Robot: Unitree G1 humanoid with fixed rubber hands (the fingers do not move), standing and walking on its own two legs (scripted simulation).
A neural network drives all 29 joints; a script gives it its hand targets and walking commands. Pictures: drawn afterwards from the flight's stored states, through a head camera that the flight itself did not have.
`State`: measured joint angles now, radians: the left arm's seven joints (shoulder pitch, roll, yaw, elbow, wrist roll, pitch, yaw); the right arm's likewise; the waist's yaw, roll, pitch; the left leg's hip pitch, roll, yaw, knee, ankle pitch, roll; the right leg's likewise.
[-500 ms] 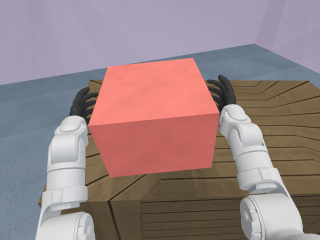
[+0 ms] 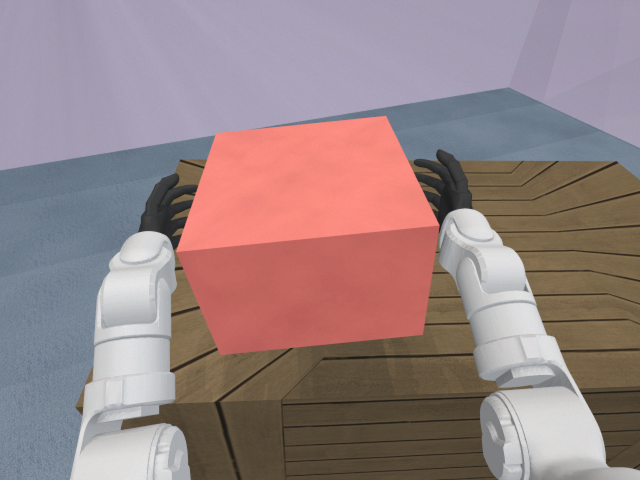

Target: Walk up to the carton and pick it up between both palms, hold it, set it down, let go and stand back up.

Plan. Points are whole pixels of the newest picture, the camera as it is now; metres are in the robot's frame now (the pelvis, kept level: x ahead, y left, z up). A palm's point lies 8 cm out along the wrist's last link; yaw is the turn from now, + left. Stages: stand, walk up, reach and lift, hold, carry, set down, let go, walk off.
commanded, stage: hold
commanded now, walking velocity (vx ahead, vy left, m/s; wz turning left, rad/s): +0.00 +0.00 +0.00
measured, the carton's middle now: (310, 225) +0.43 -0.01 +0.12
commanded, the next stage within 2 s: set down in 0.24 s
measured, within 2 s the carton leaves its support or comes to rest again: neither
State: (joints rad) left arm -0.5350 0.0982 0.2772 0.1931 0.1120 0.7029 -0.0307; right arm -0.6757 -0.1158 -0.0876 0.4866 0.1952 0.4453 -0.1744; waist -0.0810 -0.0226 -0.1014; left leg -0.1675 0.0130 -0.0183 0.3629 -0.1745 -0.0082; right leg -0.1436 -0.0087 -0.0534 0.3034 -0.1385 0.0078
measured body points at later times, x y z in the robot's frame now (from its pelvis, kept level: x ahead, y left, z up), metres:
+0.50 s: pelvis +0.00 +0.00 +0.00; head -0.05 +0.02 +0.45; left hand +0.38 +0.19 +0.18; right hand +0.38 -0.18 +0.20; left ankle +0.01 +0.12 -0.75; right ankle +0.02 -0.12 -0.75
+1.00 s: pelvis +0.02 +0.00 +0.00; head +0.00 +0.03 +0.45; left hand +0.42 +0.19 +0.15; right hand +0.39 -0.18 +0.15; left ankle +0.01 +0.12 -0.75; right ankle +0.02 -0.12 -0.75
